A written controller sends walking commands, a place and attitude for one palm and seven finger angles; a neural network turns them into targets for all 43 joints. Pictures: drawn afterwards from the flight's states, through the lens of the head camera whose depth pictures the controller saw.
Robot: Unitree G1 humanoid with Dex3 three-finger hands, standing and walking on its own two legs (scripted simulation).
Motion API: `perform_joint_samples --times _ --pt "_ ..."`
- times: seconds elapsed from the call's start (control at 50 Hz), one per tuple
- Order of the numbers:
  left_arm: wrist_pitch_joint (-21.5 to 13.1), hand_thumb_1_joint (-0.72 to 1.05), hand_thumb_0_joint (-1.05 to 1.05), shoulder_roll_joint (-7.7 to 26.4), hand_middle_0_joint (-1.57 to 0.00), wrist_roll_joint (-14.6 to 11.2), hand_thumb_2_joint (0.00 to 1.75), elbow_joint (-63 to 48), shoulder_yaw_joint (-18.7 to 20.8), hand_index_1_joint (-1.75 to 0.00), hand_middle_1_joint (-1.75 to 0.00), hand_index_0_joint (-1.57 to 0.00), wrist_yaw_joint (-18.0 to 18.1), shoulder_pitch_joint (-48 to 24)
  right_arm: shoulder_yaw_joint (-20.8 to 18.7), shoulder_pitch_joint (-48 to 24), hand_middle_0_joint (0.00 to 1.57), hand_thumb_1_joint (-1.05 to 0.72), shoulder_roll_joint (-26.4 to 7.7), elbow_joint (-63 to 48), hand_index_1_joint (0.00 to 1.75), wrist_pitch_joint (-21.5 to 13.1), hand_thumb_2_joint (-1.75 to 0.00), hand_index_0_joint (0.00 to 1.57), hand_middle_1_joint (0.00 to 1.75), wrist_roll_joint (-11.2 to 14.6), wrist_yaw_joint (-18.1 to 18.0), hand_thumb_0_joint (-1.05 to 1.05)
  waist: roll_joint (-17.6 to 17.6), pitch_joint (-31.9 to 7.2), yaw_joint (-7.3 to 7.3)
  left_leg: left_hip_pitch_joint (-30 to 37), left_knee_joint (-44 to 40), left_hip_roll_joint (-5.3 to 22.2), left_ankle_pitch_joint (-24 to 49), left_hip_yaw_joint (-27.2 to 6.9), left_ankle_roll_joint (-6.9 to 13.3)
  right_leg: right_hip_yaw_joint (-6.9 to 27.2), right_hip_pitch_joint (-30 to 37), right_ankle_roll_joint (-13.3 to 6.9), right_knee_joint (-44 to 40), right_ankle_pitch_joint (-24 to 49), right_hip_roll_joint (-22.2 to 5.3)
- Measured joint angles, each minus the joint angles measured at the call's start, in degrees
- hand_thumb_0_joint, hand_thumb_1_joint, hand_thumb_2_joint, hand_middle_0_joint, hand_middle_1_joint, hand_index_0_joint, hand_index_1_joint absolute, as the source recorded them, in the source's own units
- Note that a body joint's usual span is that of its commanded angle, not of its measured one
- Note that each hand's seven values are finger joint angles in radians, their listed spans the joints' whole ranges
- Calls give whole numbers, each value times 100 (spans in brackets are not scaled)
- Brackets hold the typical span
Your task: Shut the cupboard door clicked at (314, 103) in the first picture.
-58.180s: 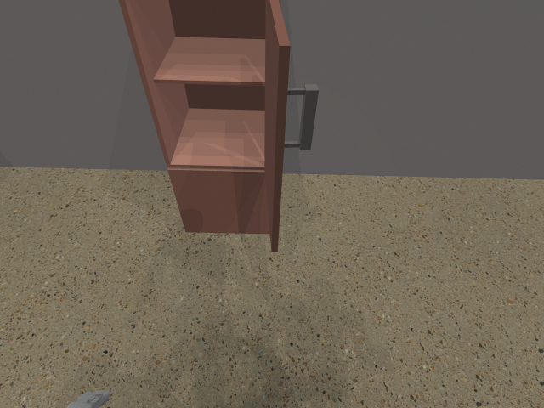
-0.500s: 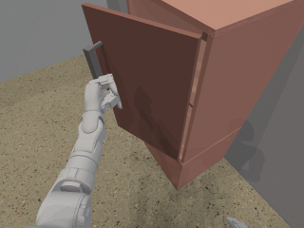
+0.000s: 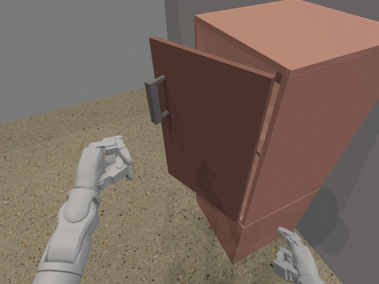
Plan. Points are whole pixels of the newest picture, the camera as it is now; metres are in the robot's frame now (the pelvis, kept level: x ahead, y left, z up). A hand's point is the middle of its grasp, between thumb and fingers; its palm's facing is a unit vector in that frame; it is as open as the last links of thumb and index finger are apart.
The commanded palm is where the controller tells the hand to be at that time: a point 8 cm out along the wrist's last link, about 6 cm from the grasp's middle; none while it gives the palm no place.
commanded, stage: draw the hand back to the body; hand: left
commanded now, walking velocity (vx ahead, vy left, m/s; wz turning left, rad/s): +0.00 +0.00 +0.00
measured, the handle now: (158, 100) +0.61 +0.14 +0.08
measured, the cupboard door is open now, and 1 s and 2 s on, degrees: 24 24 24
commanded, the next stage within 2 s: step back with the hand held close in 0.94 s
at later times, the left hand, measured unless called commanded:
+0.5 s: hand (44, 197) +0.21 +0.26 +0.15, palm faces +0.37 -0.85 -0.38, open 5.6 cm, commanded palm +0.16 +0.31 +0.18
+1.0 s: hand (27, 195) +0.20 +0.27 +0.17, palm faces +0.45 -0.80 -0.40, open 7.4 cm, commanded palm +0.15 +0.32 +0.18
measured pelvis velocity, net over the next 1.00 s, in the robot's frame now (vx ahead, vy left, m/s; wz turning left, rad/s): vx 0.01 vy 0.02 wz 0.01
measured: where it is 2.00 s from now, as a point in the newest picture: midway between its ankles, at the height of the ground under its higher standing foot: outside the picture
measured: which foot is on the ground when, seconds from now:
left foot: down 0.00-1.00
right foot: down 0.00-1.00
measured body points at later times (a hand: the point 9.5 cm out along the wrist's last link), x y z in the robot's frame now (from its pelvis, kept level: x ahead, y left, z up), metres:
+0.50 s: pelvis +0.01 +0.02 +0.01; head -0.01 -0.01 +0.46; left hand +0.19 +0.31 +0.17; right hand +0.19 -0.20 -0.09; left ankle +0.00 +0.09 -0.74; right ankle +0.00 -0.09 -0.74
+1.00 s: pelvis +0.01 +0.02 +0.01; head -0.01 -0.01 +0.46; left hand +0.17 +0.31 +0.20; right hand +0.20 -0.20 -0.08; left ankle +0.00 +0.09 -0.74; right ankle +0.00 -0.09 -0.74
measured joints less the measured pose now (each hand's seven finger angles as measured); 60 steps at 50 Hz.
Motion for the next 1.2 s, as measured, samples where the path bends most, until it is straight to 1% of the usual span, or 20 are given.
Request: perform_joint_samples --times 0.1,0.2,0.3,0.4,0.5,0.6,0.64,0.7,0.8,0.9,0.98,1.1,1.16,1.2 --pt "95 89 2 143 -106 157 90 -594 39 -124 -124 -106 237 691 79 1 20 -90 66 17 30 79 -90 20 30 -73 -35 1 27 194 105 281 -295 -18 139 -37 24 -20 319 22 -354 159 -15" --pt "64 89 2 302 -93 222 90 -1216 256 -110 -109 -93 426 1151 113 133 20 -90 80 197 30 63 -90 21 30 -132 -48 1 162 227 186 513 -513 -68 214 -56 68 -26 563 68 -577 227 -62" --pt "-58 89 2 381 -80 210 90 -1560 627 -95 -95 -80 465 1540 105 222 20 -90 110 323 30 142 -89 21 30 -150 -6 1 248 180 172 637 -641 -105 246 -38 105 0 665 110 -664 238 -98" --pt "-67 89 1 441 -66 199 90 -1695 949 -80 -80 -66 434 2029 38 277 20 -90 113 328 30 175 -89 21 30 -149 33 1 222 200 136 646 -653 -92 235 2 113 41 672 122 -699 255 -85" --pt "-70 89 2 604 -53 196 90 -2022 1272 -65 -65 -53 482 2551 -64 373 20 -90 32 346 30 55 -89 21 30 -148 0 2 182 157 171 628 -587 -72 178 8 117 46 689 128 -713 245 -64" --pt "-183 89 2 772 -39 197 90 -2368 1697 -50 -50 -39 581 2902 -160 398 20 -90 -54 371 30 -117 -90 20 30 -131 -35 2 186 99 240 640 -533 -76 131 -9 122 30 726 137 -702 216 -67" --pt "-241 89 2 760 -34 213 90 -2387 1791 -45 -45 -34 620 2910 -190 371 20 -90 -85 377 30 -178 -90 20 30 -131 -31 2 207 110 266 645 -524 -90 132 -23 129 15 735 145 -687 207 -81" --pt "-283 89 2 635 -29 227 90 -2273 1766 -39 -39 -29 655 2773 -204 291 20 -90 -113 377 30 -230 -90 20 30 -132 -22 1 226 177 293 627 -530 -124 164 -46 143 -11 704 158 -645 200 -116" --pt "-244 89 1 497 -24 234 90 -2127 1569 -34 -34 -24 632 2628 -161 209 20 -90 -31 376 30 -277 -90 20 30 -152 -21 1 158 237 303 579 -570 -135 219 -52 139 -20 629 148 -623 216 -129" --pt "-219 89 2 563 -22 244 90 -2313 1484 -32 -31 -22 619 2746 -99 278 20 -90 60 379 30 -349 -90 21 30 -175 -25 1 121 167 276 615 -558 -93 172 -36 112 1 681 124 -665 212 -85" --pt "-262 89 2 655 -22 245 90 -2386 1581 -31 -31 -22 618 2740 -87 306 20 -90 74 400 30 -359 -90 21 30 -179 -17 1 161 151 252 665 -556 -75 141 -27 97 12 733 112 -679 195 -66" --pt "-318 89 1 682 -21 209 90 -2232 1734 -31 -30 -21 576 2694 -112 306 20 -90 55 370 30 -246 -89 21 30 -158 15 1 198 182 220 582 -560 -50 153 -20 86 17 652 96 -692 211 -41" --pt "-500 89 1 717 -21 214 90 -2173 1858 -31 -30 -21 585 2788 -160 280 20 -90 3 305 30 -140 -89 21 30 -164 25 1 227 107 125 255 -357 -3 89 -48 89 -20 416 86 -678 239 6" --pt "-588 89 1 730 -21 226 90 -2208 1874 -31 -30 -21 606 2907 -223 253 20 -90 -45 277 30 -56 -89 21 30 -171 25 1 226 74 66 53 -240 8 51 -46 89 -24 236 86 -610 234 16"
